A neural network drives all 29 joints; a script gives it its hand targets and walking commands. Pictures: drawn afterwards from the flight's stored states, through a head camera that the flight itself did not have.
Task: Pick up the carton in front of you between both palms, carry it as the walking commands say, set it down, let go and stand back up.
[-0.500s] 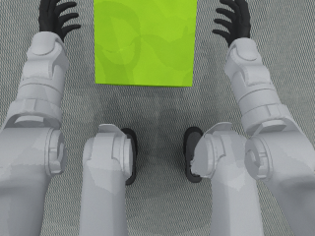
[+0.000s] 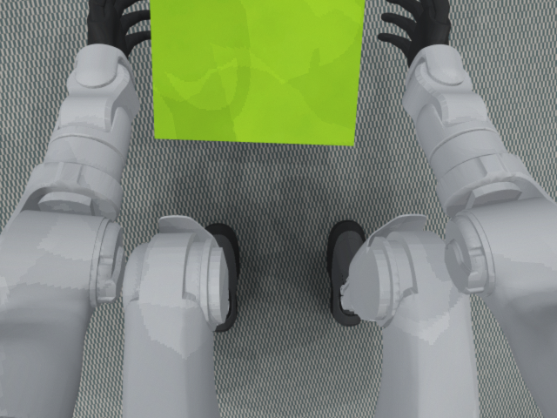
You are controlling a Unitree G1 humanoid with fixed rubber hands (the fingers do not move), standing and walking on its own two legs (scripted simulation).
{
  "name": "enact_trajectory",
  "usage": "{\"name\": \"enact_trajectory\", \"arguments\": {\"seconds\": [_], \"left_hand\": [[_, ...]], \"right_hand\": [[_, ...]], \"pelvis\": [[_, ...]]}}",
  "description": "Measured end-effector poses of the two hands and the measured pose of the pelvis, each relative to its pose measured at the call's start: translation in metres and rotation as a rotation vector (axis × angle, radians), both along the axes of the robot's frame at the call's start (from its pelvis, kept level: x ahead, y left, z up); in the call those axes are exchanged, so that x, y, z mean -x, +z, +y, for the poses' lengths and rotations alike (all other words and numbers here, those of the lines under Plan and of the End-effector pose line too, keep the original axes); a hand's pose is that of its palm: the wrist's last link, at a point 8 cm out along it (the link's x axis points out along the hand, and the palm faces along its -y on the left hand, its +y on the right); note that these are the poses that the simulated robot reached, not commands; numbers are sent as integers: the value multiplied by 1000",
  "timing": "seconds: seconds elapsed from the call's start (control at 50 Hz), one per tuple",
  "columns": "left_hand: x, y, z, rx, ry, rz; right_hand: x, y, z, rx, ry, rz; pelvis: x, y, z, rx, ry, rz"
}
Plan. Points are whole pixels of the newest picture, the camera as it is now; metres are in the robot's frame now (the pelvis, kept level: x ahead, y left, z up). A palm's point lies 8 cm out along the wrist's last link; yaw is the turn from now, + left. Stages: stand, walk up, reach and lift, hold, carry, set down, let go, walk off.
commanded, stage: reach and lift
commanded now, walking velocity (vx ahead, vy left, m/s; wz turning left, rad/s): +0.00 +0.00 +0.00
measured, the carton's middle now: (257, 67) +0.50 +0.05 -0.25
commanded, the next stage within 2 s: none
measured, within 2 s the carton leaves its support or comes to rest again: leaves its support in 0.52 s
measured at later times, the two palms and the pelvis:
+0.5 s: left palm (132, 34) +0.52 +0.19 -0.17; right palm (397, 35) +0.53 -0.10 -0.16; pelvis -0.01 +0.00 -0.01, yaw +1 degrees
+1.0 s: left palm out of the picture +0.46 +0.20 +0.03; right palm out of the picture +0.50 -0.09 +0.03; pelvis +0.00 -0.02 +0.09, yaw +5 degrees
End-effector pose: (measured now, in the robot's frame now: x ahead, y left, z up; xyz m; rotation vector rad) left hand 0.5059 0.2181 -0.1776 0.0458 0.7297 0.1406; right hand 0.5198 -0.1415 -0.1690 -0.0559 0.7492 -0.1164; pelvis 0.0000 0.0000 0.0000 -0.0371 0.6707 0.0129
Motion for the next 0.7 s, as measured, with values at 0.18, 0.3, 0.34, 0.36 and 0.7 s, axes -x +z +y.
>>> {"name": "enact_trajectory", "arguments": {"seconds": [0.18, 0.3, 0.34, 0.36, 0.7], "left_hand": [[-3, 4, -17, 14, -14, -1], [-5, 2, -21, 9, -11, 0], [-6, 3, -21, 8, -13, 3], [-7, 3, -21, 8, -13, 6], [8, 71, -26, 43, 4, -57]], "right_hand": [[-1, 2, 19, -25, 39, -8], [-4, 1, 35, -23, 18, -21], [-4, 1, 35, -27, 0, -21], [-4, 1, 36, -28, -7, -21], [7, 70, 36, -63, -16, -87]], "pelvis": [[3, 6, -3, -4, 3, 18], [5, 6, -5, -5, 8, 15], [6, 5, -5, -3, 9, 12], [7, 4, -5, -2, 10, 10], [3, 10, -8, -7, 35, -43]]}}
